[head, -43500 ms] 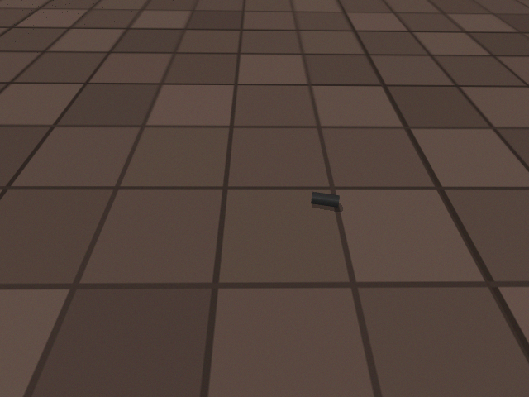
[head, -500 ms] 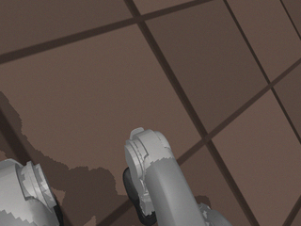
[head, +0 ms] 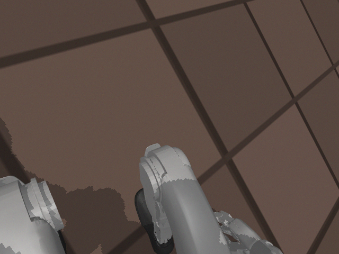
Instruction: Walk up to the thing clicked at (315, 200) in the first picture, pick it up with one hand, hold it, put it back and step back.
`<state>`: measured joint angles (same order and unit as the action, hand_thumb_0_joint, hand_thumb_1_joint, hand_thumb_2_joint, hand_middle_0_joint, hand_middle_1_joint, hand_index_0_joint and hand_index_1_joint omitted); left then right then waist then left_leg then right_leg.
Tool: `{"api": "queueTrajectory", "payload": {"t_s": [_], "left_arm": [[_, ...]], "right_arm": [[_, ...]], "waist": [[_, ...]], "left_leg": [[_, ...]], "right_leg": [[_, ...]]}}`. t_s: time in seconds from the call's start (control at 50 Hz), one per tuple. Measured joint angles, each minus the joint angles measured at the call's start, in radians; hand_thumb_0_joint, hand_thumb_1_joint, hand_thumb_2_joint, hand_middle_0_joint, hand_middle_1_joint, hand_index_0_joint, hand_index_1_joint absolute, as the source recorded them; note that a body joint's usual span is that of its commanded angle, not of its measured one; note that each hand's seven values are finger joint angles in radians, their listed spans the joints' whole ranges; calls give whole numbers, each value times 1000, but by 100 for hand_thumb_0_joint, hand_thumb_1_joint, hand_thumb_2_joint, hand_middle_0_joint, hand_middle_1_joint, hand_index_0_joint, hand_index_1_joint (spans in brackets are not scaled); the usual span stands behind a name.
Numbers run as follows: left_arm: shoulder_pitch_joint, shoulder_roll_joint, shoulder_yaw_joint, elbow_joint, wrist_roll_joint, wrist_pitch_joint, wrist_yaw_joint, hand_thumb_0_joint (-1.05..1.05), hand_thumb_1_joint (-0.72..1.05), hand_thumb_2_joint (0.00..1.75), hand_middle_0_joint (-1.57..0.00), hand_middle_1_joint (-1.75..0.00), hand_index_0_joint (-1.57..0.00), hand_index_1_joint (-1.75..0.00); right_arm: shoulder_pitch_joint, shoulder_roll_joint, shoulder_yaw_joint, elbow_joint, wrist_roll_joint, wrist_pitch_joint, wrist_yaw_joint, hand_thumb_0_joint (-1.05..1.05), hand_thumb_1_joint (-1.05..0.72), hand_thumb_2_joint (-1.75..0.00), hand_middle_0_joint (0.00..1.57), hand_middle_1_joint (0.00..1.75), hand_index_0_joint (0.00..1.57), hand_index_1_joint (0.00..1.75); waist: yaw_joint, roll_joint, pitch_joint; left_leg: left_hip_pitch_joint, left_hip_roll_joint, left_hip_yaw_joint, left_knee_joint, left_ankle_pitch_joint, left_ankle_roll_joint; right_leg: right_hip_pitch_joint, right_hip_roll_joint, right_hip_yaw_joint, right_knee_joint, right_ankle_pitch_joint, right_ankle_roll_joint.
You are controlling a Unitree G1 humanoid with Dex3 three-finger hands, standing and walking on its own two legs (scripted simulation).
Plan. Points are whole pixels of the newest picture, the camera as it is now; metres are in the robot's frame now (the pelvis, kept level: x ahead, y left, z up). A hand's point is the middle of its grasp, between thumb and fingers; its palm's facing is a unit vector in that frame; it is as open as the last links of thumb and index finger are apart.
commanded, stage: rest palm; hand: left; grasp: from above
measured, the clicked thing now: out of the picture +0.44 +0.36 -0.27
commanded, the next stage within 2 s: close in 0.16 s
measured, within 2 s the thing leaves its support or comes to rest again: neither
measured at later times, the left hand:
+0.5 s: hand out of the picture +0.42 +0.35 -0.23, palm faces -0.40 -0.15 -0.90, open 12.9 cm
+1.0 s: hand out of the picture +0.41 +0.35 -0.23, palm faces -0.41 -0.16 -0.90, open 9.6 cm
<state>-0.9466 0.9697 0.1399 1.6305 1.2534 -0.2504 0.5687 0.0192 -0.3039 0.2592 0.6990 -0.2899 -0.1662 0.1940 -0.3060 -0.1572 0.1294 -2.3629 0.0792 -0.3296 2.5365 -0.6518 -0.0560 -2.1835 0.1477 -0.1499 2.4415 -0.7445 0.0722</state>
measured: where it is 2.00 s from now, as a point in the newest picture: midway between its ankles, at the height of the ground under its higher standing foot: (112, 249)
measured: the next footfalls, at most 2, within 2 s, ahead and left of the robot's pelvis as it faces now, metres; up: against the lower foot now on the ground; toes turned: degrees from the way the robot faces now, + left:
none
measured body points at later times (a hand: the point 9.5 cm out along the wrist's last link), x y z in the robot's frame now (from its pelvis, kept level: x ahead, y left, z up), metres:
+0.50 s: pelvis +0.00 +0.00 +0.00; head +0.25 +0.13 +0.35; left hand +0.44 +0.36 -0.18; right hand +0.08 -0.25 -0.07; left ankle +0.07 +0.15 -0.26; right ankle +0.10 -0.12 -0.26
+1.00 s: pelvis +0.00 +0.00 +0.00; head +0.24 +0.14 +0.35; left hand +0.43 +0.35 -0.18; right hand +0.09 -0.25 -0.07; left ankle +0.07 +0.15 -0.26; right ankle +0.10 -0.12 -0.26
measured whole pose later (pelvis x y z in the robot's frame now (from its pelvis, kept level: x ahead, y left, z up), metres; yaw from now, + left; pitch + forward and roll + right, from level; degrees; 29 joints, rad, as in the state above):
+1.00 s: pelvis +0.00 +0.00 +0.00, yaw -1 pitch +23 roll -13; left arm -0.92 0.99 0.12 1.65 1.25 -0.26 0.60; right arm 0.02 -0.31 0.30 0.70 -0.31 -0.18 0.21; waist -0.31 -0.17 0.15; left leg -2.35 0.08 -0.35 2.56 -0.65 -0.05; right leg -2.17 0.16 -0.16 2.45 -0.73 0.08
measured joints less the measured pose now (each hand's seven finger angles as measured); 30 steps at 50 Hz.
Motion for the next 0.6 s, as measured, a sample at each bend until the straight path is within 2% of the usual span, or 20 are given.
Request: {"api": "queueTrajectory", "payload": {"t_s": [0.1,0.32,0.6], "left_arm": [[-2,9,-12,7,2,-1,4,0,-53,102,-10,-94,-8,-96],[9,21,0,6,2,-8,19,0,-50,101,-11,-95,-10,-97],[9,27,0,25,-18,7,15,0,-24,86,-27,-90,-28,-89]], "right_arm": [[2,2,6,1,-4,-3,6,0,-90,-90,20,29,20,29],[16,4,28,4,-11,-18,21,0,-90,-90,20,30,20,30],[22,-7,37,-3,-13,-22,20,0,-90,-90,20,29,20,29]], "waist": [[-1,-5,6],[-9,-9,26],[-16,-1,21]], "left_leg": [[-1,-3,-4,4,-1,1],[2,-1,-12,13,-4,2],[5,5,-17,17,-4,3]], "right_leg": [[4,-1,-3,0,-2,0],[8,4,-8,2,0,5],[4,11,-10,1,10,7]]}}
